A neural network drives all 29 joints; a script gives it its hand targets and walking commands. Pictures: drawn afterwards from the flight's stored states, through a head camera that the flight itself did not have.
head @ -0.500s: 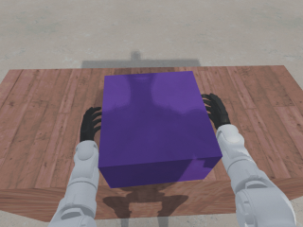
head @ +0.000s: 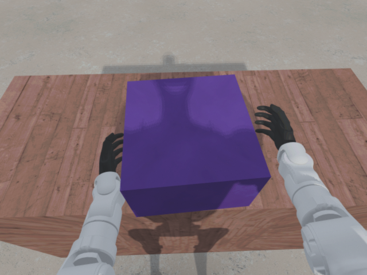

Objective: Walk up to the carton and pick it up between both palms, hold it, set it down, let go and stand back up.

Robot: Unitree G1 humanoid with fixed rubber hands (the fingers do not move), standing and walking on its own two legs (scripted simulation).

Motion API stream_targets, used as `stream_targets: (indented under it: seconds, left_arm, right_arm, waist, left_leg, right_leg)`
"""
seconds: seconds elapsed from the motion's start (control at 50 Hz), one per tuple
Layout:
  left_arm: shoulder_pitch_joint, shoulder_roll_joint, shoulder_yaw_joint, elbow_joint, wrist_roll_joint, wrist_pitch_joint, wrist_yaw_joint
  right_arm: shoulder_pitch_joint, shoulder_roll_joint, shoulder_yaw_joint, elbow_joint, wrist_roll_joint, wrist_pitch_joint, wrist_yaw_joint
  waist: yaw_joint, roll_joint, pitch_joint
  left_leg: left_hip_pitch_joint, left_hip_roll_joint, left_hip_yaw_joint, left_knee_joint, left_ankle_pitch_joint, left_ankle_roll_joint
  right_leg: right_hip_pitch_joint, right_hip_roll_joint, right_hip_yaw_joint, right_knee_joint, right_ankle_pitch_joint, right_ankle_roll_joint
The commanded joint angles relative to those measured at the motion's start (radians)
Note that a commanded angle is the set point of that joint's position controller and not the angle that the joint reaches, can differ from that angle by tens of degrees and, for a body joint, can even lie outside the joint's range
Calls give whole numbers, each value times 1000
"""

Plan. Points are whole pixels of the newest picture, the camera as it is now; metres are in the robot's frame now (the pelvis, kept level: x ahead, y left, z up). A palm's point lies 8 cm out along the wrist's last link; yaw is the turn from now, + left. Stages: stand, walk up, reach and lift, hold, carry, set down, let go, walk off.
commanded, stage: set down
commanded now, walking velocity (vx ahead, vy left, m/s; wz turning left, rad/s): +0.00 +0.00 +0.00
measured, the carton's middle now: (187, 143) +0.41 +0.03 +0.01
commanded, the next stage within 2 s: none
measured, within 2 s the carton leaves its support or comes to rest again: neither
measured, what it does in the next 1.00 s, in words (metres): stands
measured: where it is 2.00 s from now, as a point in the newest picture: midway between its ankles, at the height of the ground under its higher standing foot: outside the picture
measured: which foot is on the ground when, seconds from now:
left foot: down 0.00-1.00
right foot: down 0.00-1.00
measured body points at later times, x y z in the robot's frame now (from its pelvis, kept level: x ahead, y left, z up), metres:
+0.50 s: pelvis -0.04 +0.00 +0.00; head -0.02 +0.01 +0.45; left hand +0.25 +0.24 +0.00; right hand +0.33 -0.22 +0.03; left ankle +0.02 +0.14 -0.74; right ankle -0.02 -0.10 -0.74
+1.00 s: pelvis -0.03 +0.01 +0.00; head -0.03 +0.03 +0.45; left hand +0.21 +0.24 +0.01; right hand +0.27 -0.22 +0.02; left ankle +0.02 +0.14 -0.74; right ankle -0.02 -0.10 -0.74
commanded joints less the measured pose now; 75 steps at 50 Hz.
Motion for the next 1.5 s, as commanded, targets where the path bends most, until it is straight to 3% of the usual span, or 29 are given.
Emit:
stream_targets:
  seconds: [0.0, 0.08, 0.12, 0.2, 0.24, 0.28, 0.32, 0.36, 0.38, 0.5, 0.52, 0.56, 0.58, 0.64, 0.72, 0.82, 0.9, 0.92, 0.98, 1.06, 1.08, 1.16, 1.2, 1.26, 1.32, 1.34, 1.42, 1.44, 1.48]
  left_arm:
    - [-239, 233, -36, -221, -72, -66, 4]
    - [-325, 279, -63, -225, -116, -84, 5]
    - [-321, 286, -76, -206, -153, -93, -3]
    - [-236, 290, -94, -297, -163, -83, 4]
    - [-22, 256, -111, -421, -153, -55, -6]
    - [-113, 288, -94, -392, -164, -50, -8]
    - [-71, 277, -103, -472, -136, -16, -8]
    - [76, 226, -145, -573, -139, 7, -13]
    - [-10, 262, -104, -577, -117, 9, -6]
    - [-124, 249, -187, -658, -171, 60, 50]
    - [13, 217, -227, -704, -190, 67, 51]
    - [-234, 261, -221, -578, -216, 71, 75]
    - [-39, 215, -250, -644, -212, 95, 75]
    - [-89, 262, -203, -622, -196, 127, 73]
    - [113, 209, -194, -826, -135, 188, 74]
    - [234, 185, -171, -831, -78, 262, 59]
    - [327, 152, -230, -988, -91, 260, 62]
    - [181, 180, -237, -979, -104, 229, 66]
    - [430, 149, -266, -1038, -103, 240, 64]
    - [468, 158, -278, -1125, -107, 224, 73]
    - [406, 178, -242, -1056, -105, 223, 73]
    - [543, 147, -274, -1184, -111, 265, 80]
    - [481, 167, -254, -1100, -98, 263, 80]
    - [517, 179, -248, -1134, -130, 272, 73]
    - [579, 156, -271, -1118, -124, 323, 56]
    - [536, 189, -246, -1161, -121, 310, 66]
    - [476, 201, -245, -1097, -112, 342, 51]
    - [519, 191, -235, -1182, -120, 345, 67]
    - [442, 215, -227, -1081, -136, 364, 48]
  right_arm:
    - [-334, -251, 95, -219, 161, -36, 28]
    - [-372, -251, 79, -207, 185, -18, 52]
    - [-370, -251, 79, -236, 177, 0, 62]
    - [-277, -277, 56, -327, 192, -6, 75]
    - [-88, -297, 63, -383, 196, -15, 76]
    - [-165, -316, 54, -383, 188, -2, 79]
    - [-98, -359, 20, -349, 196, 10, 90]
    - [27, -354, 16, -436, 201, 2, 101]
    - [-27, -347, -13, -461, 190, -2, 99]
    - [-84, -384, -133, -571, 155, 38, 143]
    - [52, -367, -120, -621, 171, 41, 146]
    - [-153, -356, -146, -594, 148, 70, 159]
    - [26, -372, -153, -570, 158, 81, 163]
    - [-3, -357, -164, -633, 143, 101, 150]
    - [236, -386, -196, -618, 146, 111, 156]
    - [344, -346, -174, -622, 140, 145, 161]
    - [399, -368, -218, -818, 144, 122, 169]
    - [286, -358, -237, -819, 142, 112, 171]
    - [496, -373, -248, -908, 136, 93, 166]
    - [573, -375, -251, -940, 161, 86, 172]
    - [511, -368, -238, -940, 161, 93, 170]
    - [655, -390, -288, -985, 142, 111, 168]
    - [602, -382, -287, -974, 127, 124, 166]
    - [646, -349, -264, -1045, 131, 140, 156]
    - [725, -358, -281, -953, 109, 189, 152]
    - [671, -342, -264, -1064, 123, 187, 157]
    - [637, -326, -264, -1072, 81, 217, 131]
    - [690, -326, -269, -1106, 103, 228, 143]
    - [624, -319, -264, -1091, 69, 243, 120]
  waist:
    - [119, -122, -606]
    - [105, -93, -591]
    - [107, -137, -562]
    - [93, -100, -631]
    - [54, -102, -592]
    - [71, -133, -550]
    - [41, -56, -477]
    - [9, -77, -440]
    - [31, -42, -478]
    - [-23, -86, -411]
    - [-38, -77, -378]
    - [12, -107, -361]
    - [-35, -137, -337]
    - [-8, -145, -356]
    - [-49, -33, -344]
    - [-66, -43, -213]
    - [-74, -73, -245]
    - [-80, -32, -254]
    - [-102, -71, -254]
    - [-103, -52, -254]
    - [-73, -64, -205]
    - [-128, -46, -180]
    - [-89, -48, -155]
    - [-89, -87, -108]
    - [-141, -76, -46]
    - [-93, -82, -94]
    - [-97, -131, -10]
    - [-79, -74, -26]
    - [-97, -158, -2]
  left_leg:
    - [178, -13, 23, 115, 393, -1]
    - [117, -28, 22, 124, 284, 0]
    - [100, -37, 26, 113, 220, 14]
    - [130, -40, 14, 115, 260, 8]
    - [210, -41, -5, 115, 372, 5]
    - [162, -43, -3, 97, 302, 12]
    - [248, -37, -11, 72, 313, 0]
    - [345, -30, -26, 72, 366, 1]
    - [328, -39, -18, 73, 311, -1]
    - [339, -22, -40, 35, 13, 5]
    - [347, -23, -44, 50, 45, 8]
    - [221, -31, -29, 40, -153, 24]
    - [312, -25, -49, 50, -74, 21]
    - [319, -43, -40, 67, -90, 15]
    - [417, -21, -58, 21, 30, 0]
    - [411, -29, -82, -16, -7, 12]
    - [459, -21, -94, -34, 59, 9]
    - [422, -34, -80, -23, -8, -3]
    - [476, -27, -85, -20, 97, 3]
    - [499, -21, -88, -14, 111, 1]
    - [426, -32, -71, -15, 41, 10]
    - [507, -22, -88, -39, 51, -3]
    - [478, -25, -80, -35, -16, -8]
    - [443, -32, -61, -33, -11, 8]
    - [485, -25, -72, -50, -59, 4]
    - [476, -25, -73, -45, -56, 0]
    - [517, -49, -67, -15, -113, 6]
    - [485, -33, -72, -48, -103, -2]
    - [497, -58, -52, -1, -120, 9]
  right_leg:
    - [278, 40, 0, 55, 666, 63]
    - [227, 27, 19, 42, 487, 53]
    - [215, 20, 28, 33, 370, 63]
    - [259, 22, 27, 42, 411, 53]
    - [330, 25, 20, 53, 584, 60]
    - [288, 14, 26, 36, 488, 69]
    - [244, 30, -6, 11, 441, 45]
    - [234, 47, -28, -19, 443, 30]
    - [199, 35, -18, -25, 376, 30]
    - [32, 25, -17, -78, -66, 3]
    - [59, 15, 2, -75, -25, -1]
    - [-22, -10, 41, -88, -288, -8]
    - [-10, -6, 40, -89, -201, -13]
    - [-24, -37, 61, -104, -236, -12]
    - [90, -1, 14, -89, -26, -7]
    - [100, -6, 19, -117, -46, -10]
    - [114, 11, -24, -109, 57, -11]
    - [69, 2, -16, -108, -4, -8]
    - [125, 11, -30, -104, 111, -13]
    - [120, 11, -30, -94, 133, -12]
    - [109, 4, -12, -101, 40, -9]
    - [106, 12, -29, -108, 72, -22]
    - [94, -6, -4, -126, -22, -17]
    - [96, -21, 13, -133, -36, -3]
    - [83, -18, 14, -151, -64, -6]
    - [89, -24, 22, -145, -87, -4]
    - [-49, -80, 54, -191, -242, -26]
    - [11, -44, 20, -162, -166, -17]
    - [-71, -94, 69, -197, -278, -16]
